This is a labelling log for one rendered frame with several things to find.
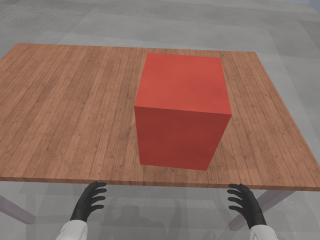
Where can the table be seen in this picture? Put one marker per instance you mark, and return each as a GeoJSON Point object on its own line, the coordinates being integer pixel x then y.
{"type": "Point", "coordinates": [67, 116]}

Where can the robot right forearm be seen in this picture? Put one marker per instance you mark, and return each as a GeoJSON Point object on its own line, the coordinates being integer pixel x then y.
{"type": "Point", "coordinates": [262, 232]}

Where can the carton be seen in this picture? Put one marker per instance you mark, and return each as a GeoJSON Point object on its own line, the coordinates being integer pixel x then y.
{"type": "Point", "coordinates": [182, 109]}

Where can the right robot hand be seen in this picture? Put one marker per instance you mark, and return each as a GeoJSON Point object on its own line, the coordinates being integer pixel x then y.
{"type": "Point", "coordinates": [250, 210]}

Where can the robot left forearm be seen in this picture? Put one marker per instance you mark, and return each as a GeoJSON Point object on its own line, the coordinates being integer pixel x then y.
{"type": "Point", "coordinates": [74, 230]}

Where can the left robot hand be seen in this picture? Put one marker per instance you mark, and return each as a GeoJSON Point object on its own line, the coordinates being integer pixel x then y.
{"type": "Point", "coordinates": [83, 207]}

